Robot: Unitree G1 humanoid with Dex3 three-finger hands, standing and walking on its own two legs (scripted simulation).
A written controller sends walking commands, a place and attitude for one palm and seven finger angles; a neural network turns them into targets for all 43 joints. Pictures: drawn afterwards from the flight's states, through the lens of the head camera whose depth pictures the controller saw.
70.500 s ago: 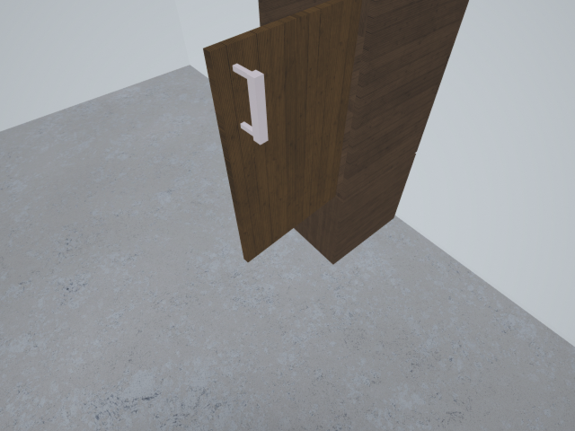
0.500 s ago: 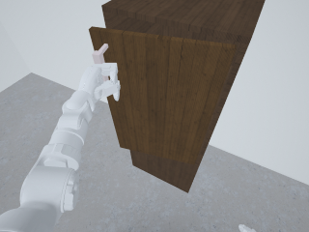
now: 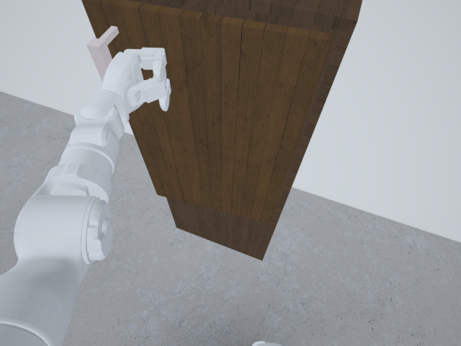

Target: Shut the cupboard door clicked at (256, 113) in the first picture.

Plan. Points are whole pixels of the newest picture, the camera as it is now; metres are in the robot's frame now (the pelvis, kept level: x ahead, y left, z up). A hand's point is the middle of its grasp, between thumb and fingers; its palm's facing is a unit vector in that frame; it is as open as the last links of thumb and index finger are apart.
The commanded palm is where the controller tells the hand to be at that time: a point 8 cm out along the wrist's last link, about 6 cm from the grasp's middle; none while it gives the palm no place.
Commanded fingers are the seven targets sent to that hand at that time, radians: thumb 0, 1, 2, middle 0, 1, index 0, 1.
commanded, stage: push the door shut along its arc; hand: left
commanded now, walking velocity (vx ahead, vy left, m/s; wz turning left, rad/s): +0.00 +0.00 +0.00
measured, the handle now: (116, 71) +0.55 +0.14 +0.16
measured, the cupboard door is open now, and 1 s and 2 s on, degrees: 6 0 0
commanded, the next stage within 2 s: pull the fist back off the door in 0.54 s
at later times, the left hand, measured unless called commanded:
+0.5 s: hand (172, 75) +0.52 +0.05 +0.17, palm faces -0.44 -0.90 -0.01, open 3.1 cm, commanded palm +0.55 +0.07 +0.17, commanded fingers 0.00 0.90 0.90 -1.30 -1.50 -1.30 -1.50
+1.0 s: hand (194, 76) +0.52 +0.01 +0.17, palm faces -0.02 -1.00 -0.03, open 3.3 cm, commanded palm +0.50 +0.06 +0.17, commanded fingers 0.00 0.90 0.90 -1.30 -1.50 -1.30 -1.50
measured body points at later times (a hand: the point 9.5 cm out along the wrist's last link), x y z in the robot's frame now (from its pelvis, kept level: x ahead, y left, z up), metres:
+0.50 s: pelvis +0.01 -0.01 -0.01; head +0.11 -0.01 +0.43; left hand +0.54 +0.10 +0.17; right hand +0.01 -0.29 -0.12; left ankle -0.03 +0.06 -0.72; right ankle +0.01 -0.08 -0.72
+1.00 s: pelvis -0.01 +0.00 -0.01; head +0.07 -0.01 +0.43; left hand +0.52 +0.07 +0.17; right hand +0.01 -0.24 -0.14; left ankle -0.03 +0.06 -0.72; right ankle +0.01 -0.08 -0.72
